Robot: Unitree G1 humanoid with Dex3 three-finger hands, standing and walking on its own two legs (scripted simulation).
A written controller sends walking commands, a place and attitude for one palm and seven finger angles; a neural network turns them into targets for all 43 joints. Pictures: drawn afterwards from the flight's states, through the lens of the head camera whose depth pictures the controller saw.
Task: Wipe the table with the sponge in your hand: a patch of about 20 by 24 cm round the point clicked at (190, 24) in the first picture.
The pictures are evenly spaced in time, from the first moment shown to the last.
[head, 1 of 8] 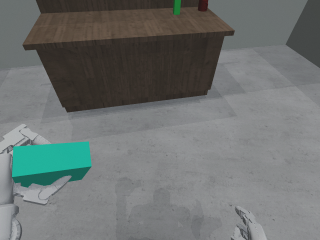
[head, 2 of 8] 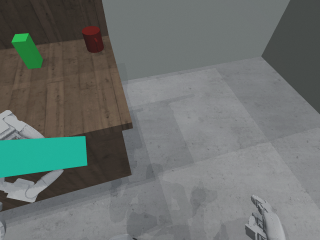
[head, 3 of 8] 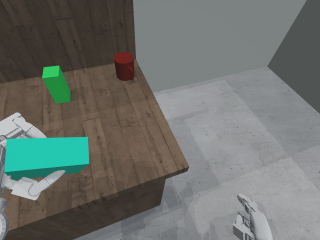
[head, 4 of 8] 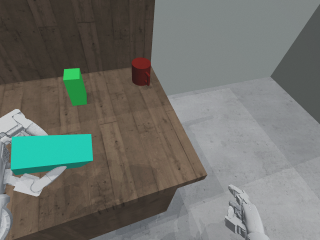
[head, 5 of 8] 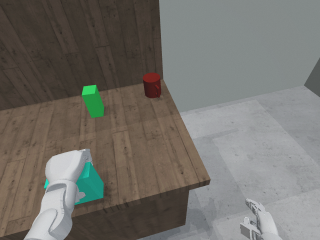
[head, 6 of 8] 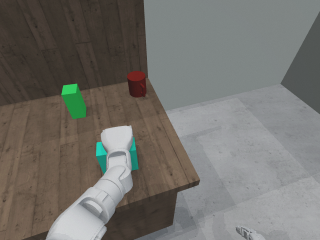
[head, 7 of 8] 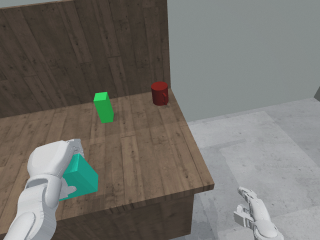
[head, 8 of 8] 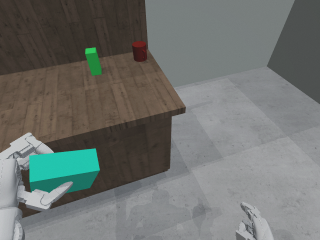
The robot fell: no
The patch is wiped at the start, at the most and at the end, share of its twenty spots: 0.00 1.00 1.00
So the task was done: yes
